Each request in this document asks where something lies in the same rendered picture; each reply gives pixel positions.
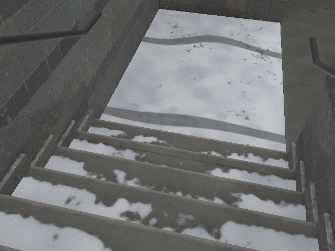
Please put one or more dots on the stairs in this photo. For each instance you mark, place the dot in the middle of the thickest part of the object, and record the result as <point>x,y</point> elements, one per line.
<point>121,187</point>

